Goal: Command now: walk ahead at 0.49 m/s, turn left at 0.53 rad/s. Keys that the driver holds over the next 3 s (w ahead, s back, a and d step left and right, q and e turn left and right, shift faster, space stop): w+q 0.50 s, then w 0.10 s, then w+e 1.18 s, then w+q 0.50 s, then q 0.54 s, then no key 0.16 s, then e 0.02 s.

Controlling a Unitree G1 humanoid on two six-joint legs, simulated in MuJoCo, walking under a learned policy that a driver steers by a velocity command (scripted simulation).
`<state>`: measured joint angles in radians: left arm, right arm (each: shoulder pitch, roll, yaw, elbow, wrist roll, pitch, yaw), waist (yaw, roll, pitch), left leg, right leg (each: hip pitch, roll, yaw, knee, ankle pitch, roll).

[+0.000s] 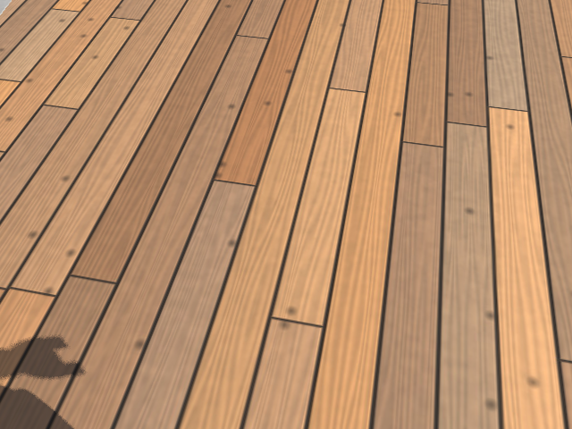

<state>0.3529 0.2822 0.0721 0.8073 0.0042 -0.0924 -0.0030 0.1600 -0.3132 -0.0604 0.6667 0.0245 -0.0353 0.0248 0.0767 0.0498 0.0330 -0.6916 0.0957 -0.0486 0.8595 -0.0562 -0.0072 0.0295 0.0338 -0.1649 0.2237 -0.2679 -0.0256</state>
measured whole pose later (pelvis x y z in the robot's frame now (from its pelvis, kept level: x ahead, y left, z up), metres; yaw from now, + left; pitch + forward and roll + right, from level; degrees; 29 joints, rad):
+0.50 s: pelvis +0.29 +0.06 +0.00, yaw +17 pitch +1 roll +0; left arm 0.07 0.31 0.04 0.66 0.01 -0.09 0.00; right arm 0.32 -0.30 -0.06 0.69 0.02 -0.05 0.00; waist -0.07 -0.03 0.06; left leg -0.16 -0.12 -0.13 0.36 -0.22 0.09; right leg -0.66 -0.09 0.11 0.71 -0.02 0.07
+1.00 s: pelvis +0.57 +0.09 +0.01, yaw +15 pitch +2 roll +0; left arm 0.41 0.28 0.05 0.78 -0.02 -0.05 0.00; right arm 0.07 -0.28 -0.02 0.64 -0.01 -0.10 0.02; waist 0.10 0.03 0.04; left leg -0.57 0.03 -0.10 0.61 -0.07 -0.05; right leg -0.12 0.09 0.13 0.33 -0.22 -0.05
